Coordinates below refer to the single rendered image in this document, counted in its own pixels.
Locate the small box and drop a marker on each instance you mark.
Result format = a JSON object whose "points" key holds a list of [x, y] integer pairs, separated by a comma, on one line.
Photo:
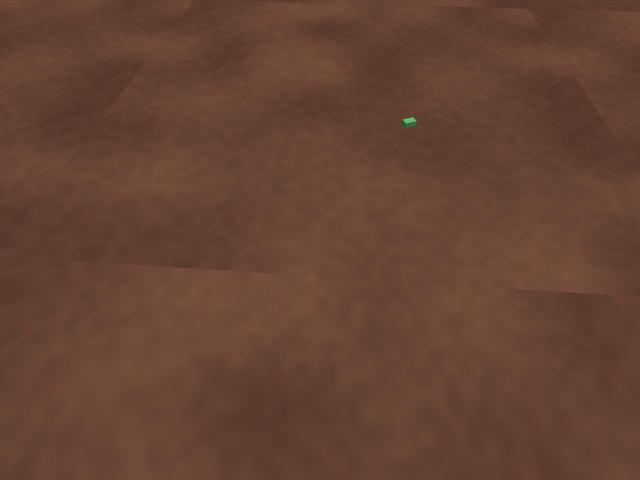
{"points": [[409, 122]]}

